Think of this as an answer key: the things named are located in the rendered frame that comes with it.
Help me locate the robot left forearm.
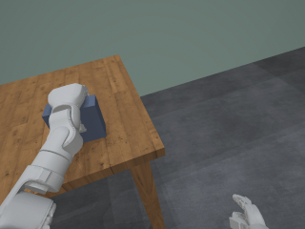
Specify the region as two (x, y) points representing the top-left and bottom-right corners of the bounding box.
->
(0, 102), (83, 218)

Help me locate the robot left hand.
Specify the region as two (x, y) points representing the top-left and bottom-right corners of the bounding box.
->
(48, 83), (90, 134)

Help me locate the table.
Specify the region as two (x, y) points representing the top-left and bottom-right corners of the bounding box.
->
(0, 54), (166, 229)

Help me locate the sponge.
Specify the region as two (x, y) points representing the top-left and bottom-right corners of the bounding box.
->
(42, 94), (107, 143)

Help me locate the left robot upper arm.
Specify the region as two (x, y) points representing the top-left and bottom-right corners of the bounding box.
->
(0, 190), (56, 229)

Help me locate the robot right hand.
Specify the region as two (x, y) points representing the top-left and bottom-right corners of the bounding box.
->
(229, 194), (266, 229)

